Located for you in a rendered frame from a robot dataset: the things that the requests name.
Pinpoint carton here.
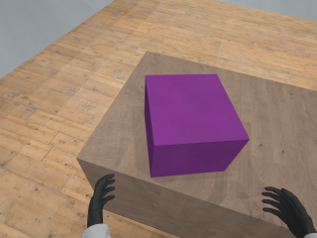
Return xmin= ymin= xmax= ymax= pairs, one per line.
xmin=144 ymin=73 xmax=250 ymax=178

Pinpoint left robot forearm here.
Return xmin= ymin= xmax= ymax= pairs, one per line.
xmin=81 ymin=223 xmax=111 ymax=238

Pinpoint robot left hand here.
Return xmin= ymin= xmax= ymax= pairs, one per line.
xmin=87 ymin=174 xmax=115 ymax=228

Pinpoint pedestal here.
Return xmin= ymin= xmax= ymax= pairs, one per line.
xmin=76 ymin=51 xmax=317 ymax=238

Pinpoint robot right hand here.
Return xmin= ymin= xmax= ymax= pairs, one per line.
xmin=262 ymin=186 xmax=317 ymax=238

